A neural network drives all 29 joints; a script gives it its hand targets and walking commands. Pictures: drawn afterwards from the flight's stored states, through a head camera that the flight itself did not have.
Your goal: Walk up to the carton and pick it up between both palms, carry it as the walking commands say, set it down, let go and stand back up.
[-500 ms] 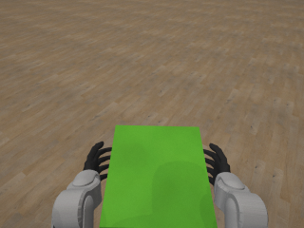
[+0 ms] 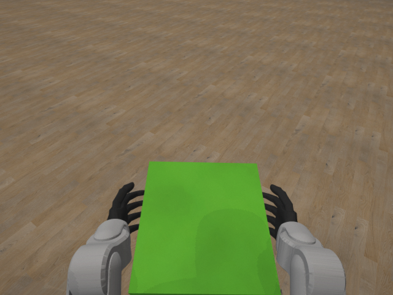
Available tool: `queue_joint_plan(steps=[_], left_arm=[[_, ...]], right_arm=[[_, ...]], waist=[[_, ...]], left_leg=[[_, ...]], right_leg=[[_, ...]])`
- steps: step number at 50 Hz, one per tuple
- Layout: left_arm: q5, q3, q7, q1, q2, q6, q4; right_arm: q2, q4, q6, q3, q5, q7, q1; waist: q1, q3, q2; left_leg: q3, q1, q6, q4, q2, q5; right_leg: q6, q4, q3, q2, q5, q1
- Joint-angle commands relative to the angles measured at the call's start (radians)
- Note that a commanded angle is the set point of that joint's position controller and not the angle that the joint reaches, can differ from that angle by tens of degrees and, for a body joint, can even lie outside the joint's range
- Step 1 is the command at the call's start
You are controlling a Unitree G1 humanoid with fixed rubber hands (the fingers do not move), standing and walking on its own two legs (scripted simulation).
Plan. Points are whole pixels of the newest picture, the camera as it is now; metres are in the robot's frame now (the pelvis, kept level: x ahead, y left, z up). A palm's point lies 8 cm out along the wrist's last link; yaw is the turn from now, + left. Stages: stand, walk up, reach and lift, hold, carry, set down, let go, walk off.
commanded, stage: carry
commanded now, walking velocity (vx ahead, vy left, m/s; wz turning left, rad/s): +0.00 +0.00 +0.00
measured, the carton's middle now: (200, 241) +0.25 +0.00 +0.02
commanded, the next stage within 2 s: hold in 0.62 s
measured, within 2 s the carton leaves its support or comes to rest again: neither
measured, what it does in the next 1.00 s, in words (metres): stands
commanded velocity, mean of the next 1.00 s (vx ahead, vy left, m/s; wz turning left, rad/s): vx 0.00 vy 0.00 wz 0.00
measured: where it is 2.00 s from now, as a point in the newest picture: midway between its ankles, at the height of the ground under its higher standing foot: outside the picture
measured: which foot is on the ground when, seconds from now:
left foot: down 0.00-1.00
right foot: down 0.00-1.00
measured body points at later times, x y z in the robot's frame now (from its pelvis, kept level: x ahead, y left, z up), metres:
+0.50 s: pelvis +0.00 +0.01 +0.00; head -0.02 +0.01 +0.45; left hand +0.26 +0.16 +0.08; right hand +0.26 -0.13 +0.08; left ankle -0.03 +0.11 -0.74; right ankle +0.03 -0.08 -0.74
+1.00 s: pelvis -0.02 +0.02 +0.00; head -0.03 +0.01 +0.45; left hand +0.24 +0.17 +0.03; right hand +0.24 -0.12 +0.02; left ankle -0.03 +0.11 -0.74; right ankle +0.02 -0.08 -0.74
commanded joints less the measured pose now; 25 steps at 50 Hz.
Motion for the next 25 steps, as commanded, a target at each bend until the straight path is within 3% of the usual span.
queue_joint_plan(steps=[1,17,25], left_arm=[[-0.264,-0.597,-0.125,-0.389,-0.792,-0.020,-0.095],[-0.250,-0.583,-0.129,-0.401,-0.788,-0.036,-0.067],[-0.216,-0.534,-0.138,-0.431,-0.768,-0.078,0.024]], right_arm=[[0.767,-0.081,-0.013,0.590,0.257,0.119,-0.371],[0.761,-0.055,-0.030,0.576,0.246,0.125,-0.387],[0.740,0.037,-0.074,0.525,0.212,0.134,-0.420]], waist=[[0.000,-0.135,0.003],[-0.002,-0.140,0.008],[-0.001,-0.141,0.010]], left_leg=[[-0.114,-0.005,0.003,-0.077,0.120,0.124],[-0.118,0.003,0.010,-0.078,0.122,0.164],[-0.118,0.003,0.008,-0.077,0.124,0.167]], right_leg=[[0.029,-0.062,0.163,-0.157,0.179,0.117],[0.029,-0.043,0.152,-0.153,0.170,0.109],[0.026,-0.038,0.147,-0.151,0.155,0.105]])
